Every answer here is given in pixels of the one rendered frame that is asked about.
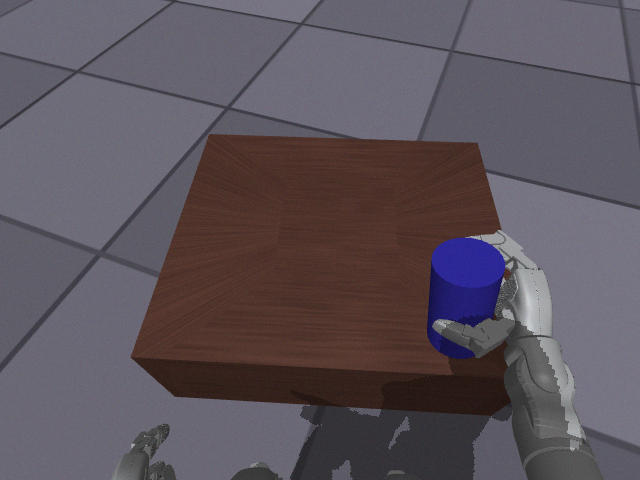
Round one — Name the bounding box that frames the right robot arm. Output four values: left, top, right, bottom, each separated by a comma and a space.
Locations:
504, 335, 604, 480

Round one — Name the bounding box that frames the can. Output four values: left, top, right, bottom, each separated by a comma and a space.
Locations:
427, 238, 505, 359

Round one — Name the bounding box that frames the right robot hand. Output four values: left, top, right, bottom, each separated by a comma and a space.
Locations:
432, 230, 553, 358

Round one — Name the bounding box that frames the left robot hand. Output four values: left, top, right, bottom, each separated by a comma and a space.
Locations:
111, 424, 176, 480

